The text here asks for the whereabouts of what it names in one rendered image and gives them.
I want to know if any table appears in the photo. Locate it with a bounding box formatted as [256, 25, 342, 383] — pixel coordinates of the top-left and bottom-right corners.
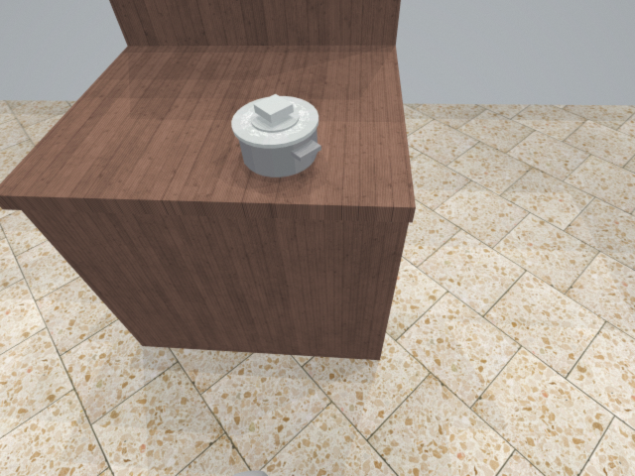
[0, 0, 416, 360]

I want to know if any knob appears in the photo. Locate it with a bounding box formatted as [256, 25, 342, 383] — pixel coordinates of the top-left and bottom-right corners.
[254, 94, 294, 123]

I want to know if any pot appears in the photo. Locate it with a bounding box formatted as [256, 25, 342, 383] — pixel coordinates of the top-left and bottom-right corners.
[238, 130, 321, 178]

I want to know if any lid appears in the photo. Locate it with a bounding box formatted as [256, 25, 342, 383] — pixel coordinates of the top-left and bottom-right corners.
[231, 96, 318, 149]

